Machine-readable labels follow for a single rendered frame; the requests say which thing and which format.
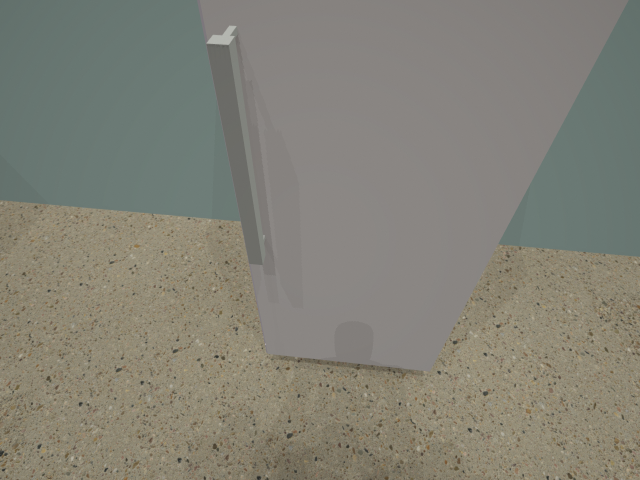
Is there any fridge door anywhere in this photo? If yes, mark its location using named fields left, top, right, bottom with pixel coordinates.
left=200, top=0, right=628, bottom=372

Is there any handle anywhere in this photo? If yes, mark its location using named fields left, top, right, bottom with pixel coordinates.
left=206, top=26, right=266, bottom=265

